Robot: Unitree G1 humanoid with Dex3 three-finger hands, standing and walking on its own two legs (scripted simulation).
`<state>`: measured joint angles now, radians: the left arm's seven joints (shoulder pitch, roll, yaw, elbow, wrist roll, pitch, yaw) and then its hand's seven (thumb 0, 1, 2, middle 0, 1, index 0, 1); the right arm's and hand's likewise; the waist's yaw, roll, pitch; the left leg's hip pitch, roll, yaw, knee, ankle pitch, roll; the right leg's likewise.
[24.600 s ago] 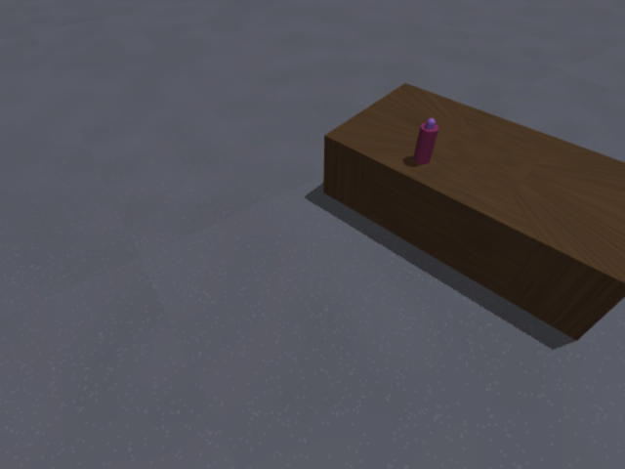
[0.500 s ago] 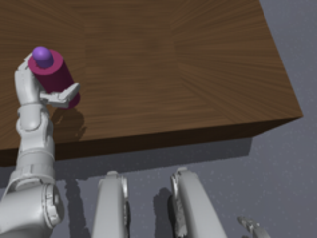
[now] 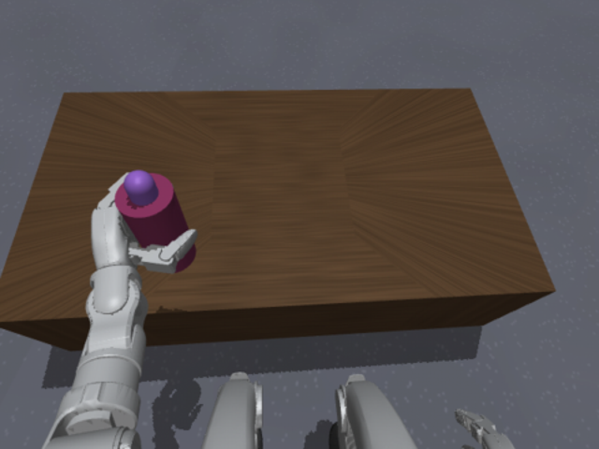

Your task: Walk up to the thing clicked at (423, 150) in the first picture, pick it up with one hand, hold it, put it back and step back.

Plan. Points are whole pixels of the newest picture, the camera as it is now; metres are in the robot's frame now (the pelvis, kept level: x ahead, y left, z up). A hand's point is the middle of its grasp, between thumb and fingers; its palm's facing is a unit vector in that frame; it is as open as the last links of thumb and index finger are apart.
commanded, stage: lift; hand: left
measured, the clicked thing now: (157, 220) +0.41 +0.20 +0.02
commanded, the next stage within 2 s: hold in 1.06 s
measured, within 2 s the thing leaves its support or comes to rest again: neither
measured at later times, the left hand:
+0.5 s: hand (152, 221) +0.38 +0.18 +0.08, palm faces +0.20 -0.98 -0.05, open 9.5 cm
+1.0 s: hand (149, 208) +0.38 +0.17 +0.11, palm faces +0.20 -0.98 -0.03, open 9.6 cm
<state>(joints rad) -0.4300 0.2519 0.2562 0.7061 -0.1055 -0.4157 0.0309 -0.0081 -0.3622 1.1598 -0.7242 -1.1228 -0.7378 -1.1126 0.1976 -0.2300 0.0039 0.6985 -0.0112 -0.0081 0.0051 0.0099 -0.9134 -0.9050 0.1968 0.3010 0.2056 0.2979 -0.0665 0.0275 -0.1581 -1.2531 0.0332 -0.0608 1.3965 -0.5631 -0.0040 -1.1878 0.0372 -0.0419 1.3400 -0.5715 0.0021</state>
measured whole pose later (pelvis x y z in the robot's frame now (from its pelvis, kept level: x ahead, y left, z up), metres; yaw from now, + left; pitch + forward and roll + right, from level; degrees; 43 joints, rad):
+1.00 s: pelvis +0.03 +0.00 +0.09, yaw +2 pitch +11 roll -2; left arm -0.20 0.17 0.13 0.54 -0.12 -0.39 0.06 -0.01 -0.37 1.18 -0.72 -1.13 -0.74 -1.12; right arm 0.23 -0.22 0.01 0.67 -0.02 0.00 -0.01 0.01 -0.92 -0.91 0.20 0.30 0.20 0.30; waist -0.03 0.01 -0.07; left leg -0.70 0.02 -0.04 0.96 -0.45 -0.01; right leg -0.65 0.02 -0.02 0.91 -0.46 0.00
